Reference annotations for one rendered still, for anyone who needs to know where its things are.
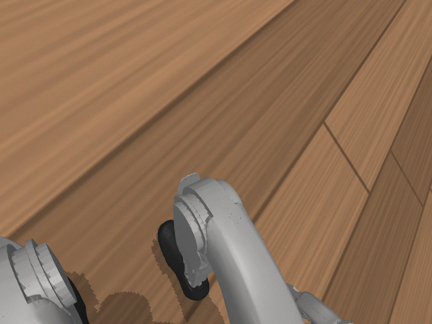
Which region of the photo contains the left robot foot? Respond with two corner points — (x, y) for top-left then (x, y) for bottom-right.
(67, 276), (89, 324)

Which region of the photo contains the right robot foot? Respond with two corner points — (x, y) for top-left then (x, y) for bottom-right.
(158, 219), (209, 301)

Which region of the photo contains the right robot hand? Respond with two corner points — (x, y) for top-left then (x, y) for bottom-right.
(287, 283), (343, 324)

